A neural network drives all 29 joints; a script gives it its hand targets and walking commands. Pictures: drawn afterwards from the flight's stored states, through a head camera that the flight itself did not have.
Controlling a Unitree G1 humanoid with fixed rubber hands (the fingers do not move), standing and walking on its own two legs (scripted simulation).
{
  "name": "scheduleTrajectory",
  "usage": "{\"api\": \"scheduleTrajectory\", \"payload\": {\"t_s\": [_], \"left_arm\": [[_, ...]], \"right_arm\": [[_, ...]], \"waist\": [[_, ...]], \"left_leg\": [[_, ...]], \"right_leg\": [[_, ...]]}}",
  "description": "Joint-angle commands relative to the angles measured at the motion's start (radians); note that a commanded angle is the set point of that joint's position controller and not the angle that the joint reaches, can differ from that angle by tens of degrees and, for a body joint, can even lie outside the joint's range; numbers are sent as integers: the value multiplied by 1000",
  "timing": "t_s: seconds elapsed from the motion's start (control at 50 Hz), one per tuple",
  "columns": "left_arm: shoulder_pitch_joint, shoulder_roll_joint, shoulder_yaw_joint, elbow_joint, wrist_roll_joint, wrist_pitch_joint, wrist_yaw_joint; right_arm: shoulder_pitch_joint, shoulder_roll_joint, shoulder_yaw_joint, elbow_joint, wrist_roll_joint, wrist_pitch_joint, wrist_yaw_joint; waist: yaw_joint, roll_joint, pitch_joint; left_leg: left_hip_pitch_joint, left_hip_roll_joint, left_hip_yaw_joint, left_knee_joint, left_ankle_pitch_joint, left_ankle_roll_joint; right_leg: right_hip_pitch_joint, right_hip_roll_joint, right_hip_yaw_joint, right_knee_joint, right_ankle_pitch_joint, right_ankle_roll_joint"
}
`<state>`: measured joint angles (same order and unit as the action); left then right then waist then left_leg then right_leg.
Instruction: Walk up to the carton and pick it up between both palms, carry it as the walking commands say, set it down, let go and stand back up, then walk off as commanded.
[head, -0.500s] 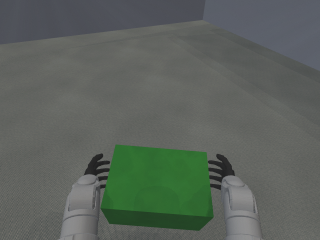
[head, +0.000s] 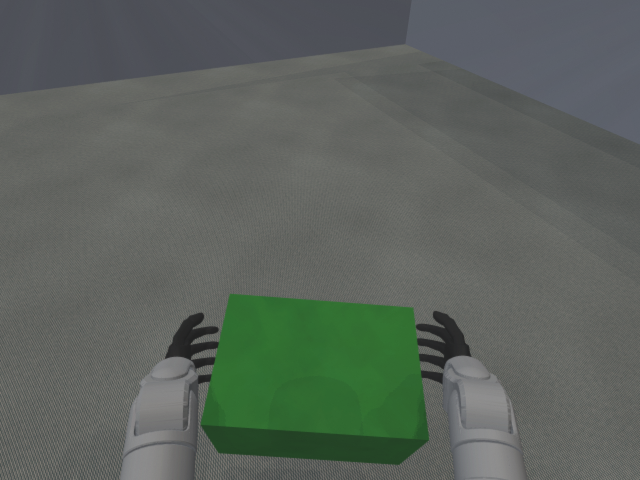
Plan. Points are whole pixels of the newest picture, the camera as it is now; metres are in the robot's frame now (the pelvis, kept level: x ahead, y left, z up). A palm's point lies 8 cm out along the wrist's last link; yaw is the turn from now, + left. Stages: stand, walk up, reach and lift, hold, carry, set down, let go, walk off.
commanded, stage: reach and lift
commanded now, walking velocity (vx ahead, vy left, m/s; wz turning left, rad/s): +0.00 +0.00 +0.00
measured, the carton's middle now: (315, 380) +0.30 +0.01 -0.05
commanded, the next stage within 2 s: hold in 0.62 s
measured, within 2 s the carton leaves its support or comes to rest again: neither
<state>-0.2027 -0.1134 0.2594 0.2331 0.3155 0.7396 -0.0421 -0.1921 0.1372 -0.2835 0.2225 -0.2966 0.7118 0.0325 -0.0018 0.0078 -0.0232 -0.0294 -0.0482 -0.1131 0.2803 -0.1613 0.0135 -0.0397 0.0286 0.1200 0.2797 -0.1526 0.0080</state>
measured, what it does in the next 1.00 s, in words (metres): stands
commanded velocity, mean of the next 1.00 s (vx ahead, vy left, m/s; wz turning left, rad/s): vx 0.00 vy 0.00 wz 0.00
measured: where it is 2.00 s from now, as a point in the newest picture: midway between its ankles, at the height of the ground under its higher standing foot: outside the picture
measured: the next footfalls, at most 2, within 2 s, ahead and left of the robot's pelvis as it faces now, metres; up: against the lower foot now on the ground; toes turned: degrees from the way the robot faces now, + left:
none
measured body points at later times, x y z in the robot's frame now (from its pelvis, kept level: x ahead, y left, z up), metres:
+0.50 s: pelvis +0.00 +0.00 +0.00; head -0.05 -0.01 +0.45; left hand +0.28 +0.18 +0.02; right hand +0.28 -0.18 +0.02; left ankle +0.00 +0.11 -0.75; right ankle +0.01 -0.13 -0.75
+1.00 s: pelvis +0.00 +0.00 +0.00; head -0.05 +0.00 +0.45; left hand +0.28 +0.18 +0.02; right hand +0.28 -0.18 +0.02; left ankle +0.00 +0.11 -0.75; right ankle +0.01 -0.13 -0.75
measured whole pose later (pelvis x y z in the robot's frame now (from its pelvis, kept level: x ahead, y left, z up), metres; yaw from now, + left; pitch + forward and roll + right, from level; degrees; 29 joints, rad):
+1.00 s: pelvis +0.00 +0.00 +0.00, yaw +0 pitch -5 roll +0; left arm -0.17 -0.13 0.26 0.21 0.31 0.74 -0.03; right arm -0.18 0.13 -0.28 0.21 -0.29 0.71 0.04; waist 0.00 0.01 -0.02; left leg -0.03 -0.05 -0.11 0.28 -0.16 0.02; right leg -0.04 0.03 0.12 0.28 -0.15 0.01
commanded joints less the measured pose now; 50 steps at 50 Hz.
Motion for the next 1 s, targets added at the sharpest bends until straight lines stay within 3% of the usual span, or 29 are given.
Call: {"api": "scheduleTrajectory", "payload": {"t_s": [0.0, 0.06, 0.14, 0.2, 0.26, 0.34, 0.38, 0.4, 0.42, 0.46, 0.52, 0.62, 0.64, 0.72, 0.74, 0.76, 0.82, 0.84, 0.86, 0.88, 0.9, 0.96, 0.98], "left_arm": [[-636, -871, -608, -113, -336, -78, -296], [-644, -871, -603, -107, -344, -82, -297], [-620, -877, -618, -117, -348, -76, -297], [-631, -873, -617, -124, -345, -73, -296], [-625, -876, -610, -118, -342, -77, -299], [-612, -882, -607, -105, -337, -70, -297], [-606, -873, -596, -90, -337, -68, -299], [-653, -875, -617, -122, -344, -70, -300], [-616, -865, -581, -81, -330, -70, -298], [-648, -879, -607, -112, -342, -74, -300], [-611, -881, -608, -112, -347, -72, -300], [-621, -881, -613, -114, -347, -72, -297], [-631, -879, -622, -124, -349, -73, -297], [-617, -883, -614, -99, -343, -68, -297], [-613, -892, -619, -109, -354, -70, -298], [-623, -884, -625, -117, -350, -72, -294], [-615, -887, -622, -128, -351, -70, -288], [-591, -884, -624, -120, -346, -68, -288], [-593, -892, -624, -119, -354, -71, -290], [-593, -889, -627, -119, -352, -67, -289], [-596, -875, -620, -119, -347, -71, -288], [-585, -883, -625, -131, -342, -69, -284], [-585, -885, -633, -142, -352, -70, -283]], "right_arm": [[-560, 899, 636, -28, 304, -35, 291], [-579, 898, 640, -34, 312, -36, 294], [-574, 897, 648, -55, 321, -40, 294], [-538, 907, 629, -16, 305, -31, 295], [-584, 888, 645, -60, 312, -40, 296], [-580, 893, 640, -52, 313, -36, 295], [-578, 884, 631, -41, 308, -32, 296], [-571, 905, 632, -30, 307, -33, 300], [-587, 893, 629, -27, 301, -26, 297], [-592, 899, 640, -34, 313, -34, 301], [-577, 894, 647, -54, 322, -34, 299], [-574, 890, 640, -49, 312, -37, 300], [-557, 885, 636, -30, 310, -38, 300], [-573, 884, 640, -44, 318, -40, 301], [-562, 884, 644, -50, 315, -34, 299], [-556, 891, 642, -31, 316, -38, 302], [-560, 886, 640, -48, 312, -35, 297], [-545, 875, 647, -50, 319, -37, 299], [-565, 868, 653, -73, 320, -39, 296], [-554, 871, 647, -59, 317, -36, 296], [-559, 871, 649, -59, 315, -36, 298], [-548, 871, 649, -63, 319, -36, 301], [-539, 865, 649, -64, 316, -36, 298]], "waist": [[2, 13, -295], [3, -21, -275], [6, 21, -309], [-5, 5, -289], [-8, -4, -289], [1, 11, -275], [5, -16, -263], [-3, 19, -277], [9, -51, -249], [2, 5, -269], [7, -11, -294], [4, -16, -281], [-5, 16, -279], [3, 16, -281], [-7, -13, -290], [0, 8, -278], [-2, -18, -286], [4, 25, -281], [-4, -19, -273], [0, -1, -281], [4, -21, -264], [4, 22, -270], [-9, -9, -302]], "left_leg": [[18, -45, 42, -32, 196, -15], [23, -40, 37, -31, 190, -8], [18, -44, 46, -27, 203, -15], [28, -44, 40, -31, 199, -15], [19, -45, 43, -31, 175, -9], [17, -44, 44, -30, 175, -10], [9, -42, 41, -34, 157, -7], [7, -50, 46, -35, 128, -10], [-1, -41, 41, -39, 116, 0], [14, -44, 43, -30, 131, -6], [8, -44, 44, -28, 182, -4], [19, -46, 41, -29, 185, -5], [29, -46, 45, -30, 182, -9], [12, -48, 46, -34, 165, -9], [16, -44, 37, -33, 164, -4], [27, -43, 39, -32, 181, -7], [32, -45, 38, -32, 205, -6], [17, -45, 43, -39, 191, -12], [17, -43, 34, -35, 207, -4], [27, -45, 37, -35, 187, -7], [5, -40, 37, -37, 163, -4], [20, -45, 41, -35, 184, -11], [31, -44, 36, -33, 199, -8]], "right_leg": [[117, 60, -47, -6, 227, -6], [97, 60, -50, -7, 205, -8], [122, 59, -48, -2, 227, -8], [106, 60, -48, -9, 221, -9], [102, 58, -47, -6, 206, -7], [102, 55, -48, -8, 203, -10], [102, 56, -51, -12, 178, -9], [106, 54, -44, -15, 161, -12], [93, 53, -50, -14, 150, -5], [90, 50, -41, -10, 153, -12], [119, 58, -48, -3, 215, -5], [90, 56, -42, -7, 206, -8], [85, 55, -44, -11, 203, -10], [107, 55, -43, -11, 190, -9], [108, 57, -45, -11, 193, -9], [85, 56, -43, -8, 202, -10], [97, 61, -44, -8, 222, -7], [112, 61, -48, -10, 211, -10], [98, 62, -49, -8, 218, -8], [98, 58, -44, -11, 199, -12], [100, 58, -45, -9, 184, -8], [97, 59, -47, -8, 198, -11], [108, 62, -43, -7, 217, -9]]}}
